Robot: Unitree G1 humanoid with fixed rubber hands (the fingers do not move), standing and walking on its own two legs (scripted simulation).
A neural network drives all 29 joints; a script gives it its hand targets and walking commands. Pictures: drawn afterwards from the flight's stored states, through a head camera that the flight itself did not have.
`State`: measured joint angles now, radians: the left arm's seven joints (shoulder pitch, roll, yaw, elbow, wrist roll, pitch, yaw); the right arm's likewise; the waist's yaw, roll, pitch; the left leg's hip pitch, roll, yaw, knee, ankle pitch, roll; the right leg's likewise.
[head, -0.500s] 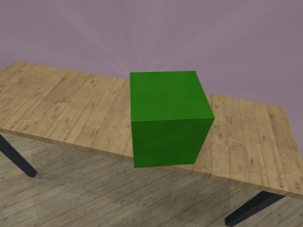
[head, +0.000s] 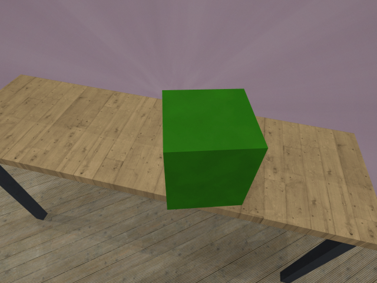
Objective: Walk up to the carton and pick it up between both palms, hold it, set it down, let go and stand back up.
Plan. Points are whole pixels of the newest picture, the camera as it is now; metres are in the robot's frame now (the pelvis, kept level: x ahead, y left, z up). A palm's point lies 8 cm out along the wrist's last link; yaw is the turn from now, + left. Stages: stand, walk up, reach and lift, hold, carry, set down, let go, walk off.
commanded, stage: stand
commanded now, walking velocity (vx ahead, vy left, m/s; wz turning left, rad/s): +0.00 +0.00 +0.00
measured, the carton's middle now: (204, 151) +0.43 -0.03 +0.00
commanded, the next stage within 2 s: none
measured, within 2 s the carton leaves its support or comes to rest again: neither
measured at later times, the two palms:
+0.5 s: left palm out of the picture +0.03 +0.26 -0.12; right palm out of the picture +0.05 -0.26 -0.11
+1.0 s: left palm out of the picture +0.03 +0.25 -0.13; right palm out of the picture +0.05 -0.26 -0.12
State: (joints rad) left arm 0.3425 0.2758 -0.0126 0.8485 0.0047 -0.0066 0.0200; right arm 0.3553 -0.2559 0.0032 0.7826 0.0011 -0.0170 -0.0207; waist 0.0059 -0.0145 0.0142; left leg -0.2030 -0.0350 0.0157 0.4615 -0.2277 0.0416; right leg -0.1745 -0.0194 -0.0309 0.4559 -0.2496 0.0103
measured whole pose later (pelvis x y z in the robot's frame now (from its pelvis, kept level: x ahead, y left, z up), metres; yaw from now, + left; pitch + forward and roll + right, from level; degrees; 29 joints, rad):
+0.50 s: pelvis +0.00 +0.00 +0.00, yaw +0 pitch -2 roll +0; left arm 0.34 0.28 -0.02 0.88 0.00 0.00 0.02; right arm 0.34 -0.25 0.01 0.83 0.00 -0.02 -0.03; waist 0.01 -0.01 0.02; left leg -0.19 -0.04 0.01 0.44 -0.22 0.04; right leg -0.16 -0.02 -0.03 0.44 -0.25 0.01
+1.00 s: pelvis +0.01 +0.00 +0.00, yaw +0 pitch -2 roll +0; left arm 0.34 0.27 -0.02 0.92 0.00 -0.01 0.03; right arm 0.33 -0.24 0.01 0.88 0.00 -0.02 -0.03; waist 0.01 -0.02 0.02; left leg -0.18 -0.03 0.01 0.43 -0.22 0.03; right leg -0.15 -0.02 -0.03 0.42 -0.25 0.01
